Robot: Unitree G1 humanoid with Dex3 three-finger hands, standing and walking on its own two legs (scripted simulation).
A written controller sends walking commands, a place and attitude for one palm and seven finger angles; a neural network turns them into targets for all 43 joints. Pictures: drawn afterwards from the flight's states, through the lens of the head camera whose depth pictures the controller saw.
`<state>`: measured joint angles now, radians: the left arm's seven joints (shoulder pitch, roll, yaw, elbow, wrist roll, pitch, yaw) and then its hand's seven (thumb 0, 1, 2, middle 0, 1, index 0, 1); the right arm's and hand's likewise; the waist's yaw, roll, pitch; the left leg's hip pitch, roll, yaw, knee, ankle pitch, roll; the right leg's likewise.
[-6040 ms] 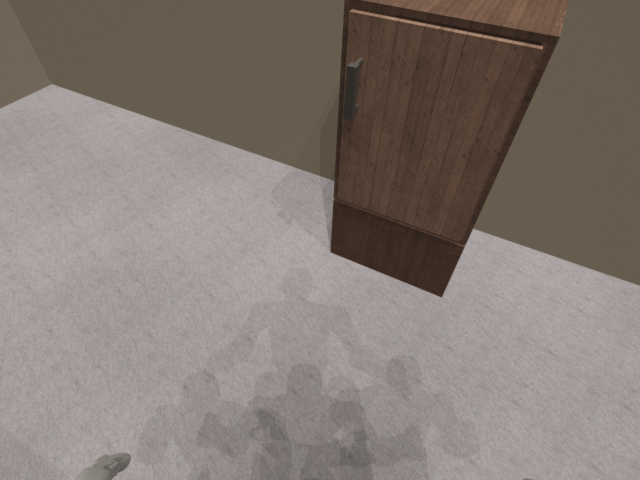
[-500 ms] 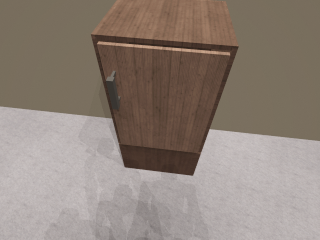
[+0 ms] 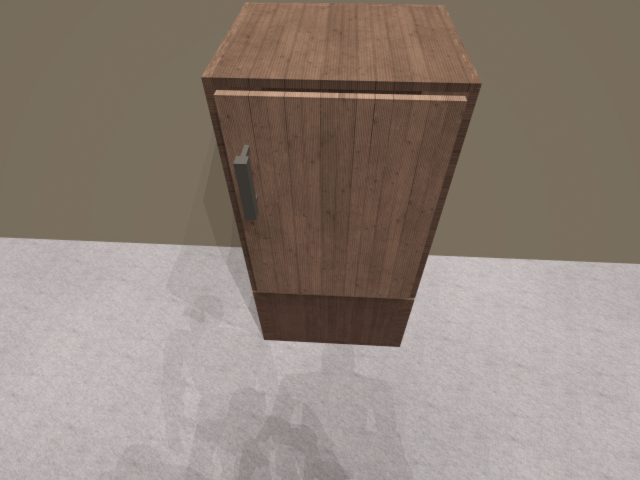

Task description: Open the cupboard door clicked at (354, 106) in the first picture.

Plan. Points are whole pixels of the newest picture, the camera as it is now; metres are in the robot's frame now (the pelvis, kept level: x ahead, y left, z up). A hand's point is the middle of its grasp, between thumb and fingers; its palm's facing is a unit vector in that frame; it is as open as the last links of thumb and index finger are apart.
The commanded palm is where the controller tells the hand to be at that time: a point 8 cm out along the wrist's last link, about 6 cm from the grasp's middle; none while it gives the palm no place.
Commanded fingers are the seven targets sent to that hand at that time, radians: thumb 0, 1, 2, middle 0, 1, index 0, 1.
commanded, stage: look again from close up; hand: left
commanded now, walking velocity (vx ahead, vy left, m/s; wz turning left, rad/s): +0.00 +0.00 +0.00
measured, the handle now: (248, 182) +0.64 +0.18 -0.02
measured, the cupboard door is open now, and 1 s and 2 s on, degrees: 0 0 0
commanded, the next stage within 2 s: shuffle to correct the standing spot in 0.10 s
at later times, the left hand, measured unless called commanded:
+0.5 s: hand out of the picture +0.02 +0.15 -0.18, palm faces +0.00 -0.99 -0.15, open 7.3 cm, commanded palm none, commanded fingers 0.00 0.90 0.90 -0.20 -0.30 -0.20 -0.30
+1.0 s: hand out of the picture +0.10 +0.16 -0.19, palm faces +0.06 -0.98 -0.19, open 7.4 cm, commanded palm none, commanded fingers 0.00 0.90 0.90 -0.20 -0.30 -0.20 -0.30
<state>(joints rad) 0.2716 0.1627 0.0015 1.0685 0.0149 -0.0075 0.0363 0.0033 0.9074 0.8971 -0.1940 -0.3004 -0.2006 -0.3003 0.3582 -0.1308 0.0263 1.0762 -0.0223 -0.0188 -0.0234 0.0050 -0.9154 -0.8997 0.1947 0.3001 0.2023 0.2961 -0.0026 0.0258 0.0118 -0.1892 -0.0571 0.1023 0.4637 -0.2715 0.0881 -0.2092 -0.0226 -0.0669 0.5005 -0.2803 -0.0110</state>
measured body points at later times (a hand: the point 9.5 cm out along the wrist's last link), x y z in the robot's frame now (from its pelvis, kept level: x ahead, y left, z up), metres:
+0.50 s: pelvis +0.04 +0.00 -0.01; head +0.06 -0.01 +0.44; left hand +0.02 +0.20 -0.17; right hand +0.00 -0.22 -0.17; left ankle -0.01 +0.06 -0.74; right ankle +0.02 -0.10 -0.73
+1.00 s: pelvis +0.12 +0.00 -0.01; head +0.17 +0.01 +0.44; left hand +0.10 +0.22 -0.17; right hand +0.23 -0.22 -0.16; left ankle +0.18 +0.11 -0.74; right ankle +0.05 -0.11 -0.71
